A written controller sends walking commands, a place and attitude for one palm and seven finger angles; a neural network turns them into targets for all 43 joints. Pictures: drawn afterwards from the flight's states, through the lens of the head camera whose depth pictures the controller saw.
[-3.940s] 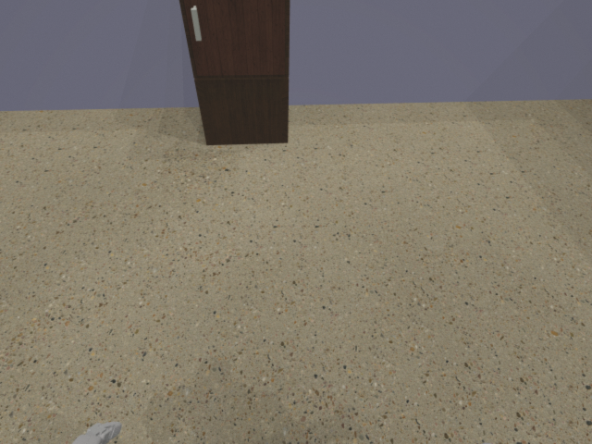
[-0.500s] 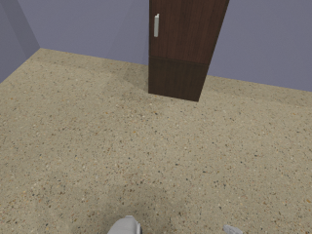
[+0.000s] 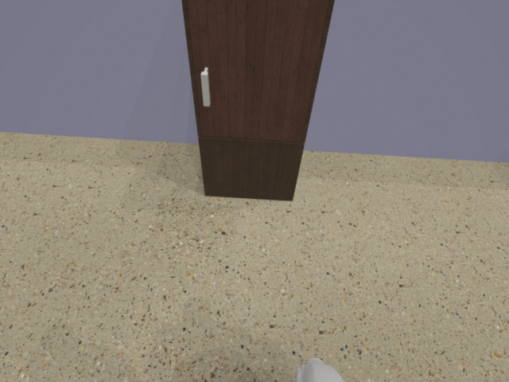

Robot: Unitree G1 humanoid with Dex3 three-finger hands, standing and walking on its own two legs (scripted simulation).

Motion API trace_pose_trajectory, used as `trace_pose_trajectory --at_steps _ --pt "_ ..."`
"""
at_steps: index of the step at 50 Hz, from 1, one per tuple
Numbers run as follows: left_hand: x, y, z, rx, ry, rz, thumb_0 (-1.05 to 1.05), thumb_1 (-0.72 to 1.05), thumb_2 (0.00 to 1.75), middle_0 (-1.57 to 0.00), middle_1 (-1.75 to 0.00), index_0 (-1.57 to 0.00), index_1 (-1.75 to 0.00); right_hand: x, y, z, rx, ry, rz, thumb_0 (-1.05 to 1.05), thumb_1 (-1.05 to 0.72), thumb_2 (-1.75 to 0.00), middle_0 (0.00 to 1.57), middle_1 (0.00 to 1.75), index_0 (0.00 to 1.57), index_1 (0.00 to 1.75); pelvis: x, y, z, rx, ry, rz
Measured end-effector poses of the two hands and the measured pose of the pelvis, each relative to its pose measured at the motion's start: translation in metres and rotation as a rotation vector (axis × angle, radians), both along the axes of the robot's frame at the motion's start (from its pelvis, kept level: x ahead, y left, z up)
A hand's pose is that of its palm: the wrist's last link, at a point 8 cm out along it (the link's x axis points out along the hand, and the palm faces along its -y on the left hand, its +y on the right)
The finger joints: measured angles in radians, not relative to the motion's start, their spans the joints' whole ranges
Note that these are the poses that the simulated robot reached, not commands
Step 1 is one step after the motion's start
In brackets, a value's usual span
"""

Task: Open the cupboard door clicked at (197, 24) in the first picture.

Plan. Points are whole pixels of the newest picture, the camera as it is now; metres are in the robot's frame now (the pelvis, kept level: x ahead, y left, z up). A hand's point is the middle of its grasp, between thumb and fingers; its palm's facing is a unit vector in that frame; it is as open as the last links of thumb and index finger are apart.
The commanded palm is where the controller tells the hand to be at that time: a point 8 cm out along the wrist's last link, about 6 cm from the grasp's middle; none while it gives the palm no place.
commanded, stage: walk to a spot facing it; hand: left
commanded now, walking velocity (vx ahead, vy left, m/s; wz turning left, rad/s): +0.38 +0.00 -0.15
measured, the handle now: (206, 86) +1.07 +0.21 -0.11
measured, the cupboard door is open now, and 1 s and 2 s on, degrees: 0 0 0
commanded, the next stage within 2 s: take the last steps up to it in 0.24 s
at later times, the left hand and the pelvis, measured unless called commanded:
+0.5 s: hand (187, 341) +0.23 +0.14 -0.17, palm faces +0.08 -0.98 -0.20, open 7.2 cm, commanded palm none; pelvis +0.21 -0.05 +0.00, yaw +2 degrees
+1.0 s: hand (181, 258) +0.41 +0.18 -0.17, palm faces +0.06 -0.98 -0.19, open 7.3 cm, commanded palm none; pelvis +0.37 +0.00 +0.00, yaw +0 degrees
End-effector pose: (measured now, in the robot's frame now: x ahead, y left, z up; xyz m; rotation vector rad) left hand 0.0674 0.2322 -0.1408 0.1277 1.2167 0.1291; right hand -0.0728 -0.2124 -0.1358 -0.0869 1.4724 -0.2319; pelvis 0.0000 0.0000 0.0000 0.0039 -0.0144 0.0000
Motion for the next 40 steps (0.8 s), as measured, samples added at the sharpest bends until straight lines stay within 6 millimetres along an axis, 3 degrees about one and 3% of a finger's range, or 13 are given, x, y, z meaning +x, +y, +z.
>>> trace_pose_trajectory --at_steps 7,9,11,14,20,25,30,34,37,40 --pt "0.124 -0.04 -0.005 0.013 -0.052 -0.129 0.0 0.91 0.9 -0.19 -0.3 -0.2 -0.3 -0.005 0.008 -0.009 0.081 0.201 -0.112 0.0 -0.91 -0.89 0.2 0.3 0.2 0.3 0.073 -0.025 -0.016 0.0 0.015 -0.035" --pt "0.154 -0.052 -0.01 0.017 -0.096 -0.138 0.0 0.91 0.9 -0.19 -0.3 -0.2 -0.3 0.005 0.003 -0.015 0.104 0.251 -0.125 0.0 -0.91 -0.89 0.2 0.3 0.2 0.3 0.096 -0.037 -0.024 0.001 0.011 -0.037" --pt "0.169 -0.062 -0.01 0.014 -0.121 -0.121 0.0 0.91 0.9 -0.19 -0.3 -0.2 -0.3 0.028 -0.007 -0.017 0.109 0.256 -0.12 0.0 -0.91 -0.89 0.2 0.3 0.2 0.3 0.113 -0.045 -0.024 -0.001 0.001 -0.031" --pt "0.171 -0.069 -0.005 0.008 -0.095 -0.075 0.0 0.91 0.9 -0.2 -0.3 -0.2 -0.3 0.087 -0.029 -0.018 0.085 0.177 -0.086 0.01 -0.91 -0.89 0.2 0.3 0.2 0.3 0.137 -0.053 -0.016 -0.002 -0.007 -0.019" --pt "0.167 -0.051 0.008 0.068 -0.024 0.012 -0.03 0.96 0.9 -0.2 -0.3 -0.2 -0.3 0.234 -0.061 -0.016 0.031 -0.074 0.027 0.01 -0.91 -0.89 0.19 0.3 0.2 0.3 0.179 -0.055 -0.002 -0.012 0.005 0.023" --pt "0.152 -0.049 0.001 0.033 0.08 0.064 -0.02 0.94 0.9 -0.2 -0.3 -0.2 -0.3 0.335 -0.067 -0.007 -0.007 -0.214 0.111 0.01 -0.94 -0.89 0.19 0.3 0.2 0.3 0.215 -0.046 -0.001 -0.023 0.008 0.04" --pt "0.135 -0.047 -0.016 -0.034 0.194 0.141 -0.01 0.92 0.9 -0.2 -0.3 -0.2 -0.3 0.416 -0.047 0.001 -0.025 -0.287 0.21 0.01 -0.93 -0.89 0.19 0.3 0.19 0.3 0.253 -0.027 -0.008 -0.039 0.005 0.05" --pt "0.131 -0.038 -0.031 -0.075 0.302 0.163 0.0 0.91 0.9 -0.2 -0.3 -0.2 -0.3 0.461 -0.023 0.001 -0.04 -0.351 0.243 0.0 -0.92 -0.89 0.19 0.3 0.2 0.3 0.281 -0.009 -0.018 -0.025 -0.006 0.041" --pt "0.152 -0.027 -0.026 -0.071 0.318 0.14 0.0 0.91 0.9 -0.2 -0.3 -0.2 -0.3 0.464 -0.01 0.003 -0.034 -0.349 0.212 0.0 -0.92 -0.89 0.19 0.3 0.2 0.3 0.296 -0.001 -0.012 -0.018 -0.017 0.024" --pt "0.188 -0.015 -0.018 -0.054 0.275 0.112 0.0 0.91 0.9 -0.2 -0.3 -0.2 -0.3 0.459 -0.011 0.007 -0.056 -0.327 0.147 -0.02 -0.95 -0.89 0.2 0.3 0.2 0.3 0.311 0.004 -0.005 -0.009 -0.018 0.016"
